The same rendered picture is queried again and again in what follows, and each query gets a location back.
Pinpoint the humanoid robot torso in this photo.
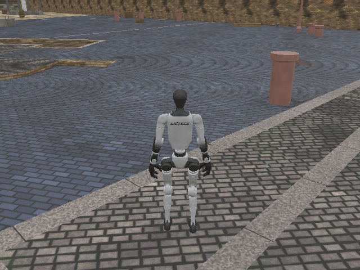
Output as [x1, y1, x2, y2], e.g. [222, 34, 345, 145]
[167, 111, 193, 169]

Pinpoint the right robot forearm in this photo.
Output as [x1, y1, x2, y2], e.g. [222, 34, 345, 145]
[200, 136, 210, 163]

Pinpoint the right robot upper arm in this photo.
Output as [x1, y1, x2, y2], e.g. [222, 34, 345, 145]
[192, 114, 205, 145]

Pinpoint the left robot upper arm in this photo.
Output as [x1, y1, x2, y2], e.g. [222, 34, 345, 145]
[155, 114, 168, 145]

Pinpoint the left robot hand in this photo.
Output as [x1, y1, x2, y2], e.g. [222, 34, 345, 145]
[149, 163, 162, 179]

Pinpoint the right robot hand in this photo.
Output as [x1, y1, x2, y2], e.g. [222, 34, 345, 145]
[199, 162, 212, 177]

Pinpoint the left robot forearm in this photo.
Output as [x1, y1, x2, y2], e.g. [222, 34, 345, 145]
[150, 137, 161, 164]

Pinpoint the left robot thigh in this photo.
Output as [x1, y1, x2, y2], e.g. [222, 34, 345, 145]
[161, 157, 173, 195]

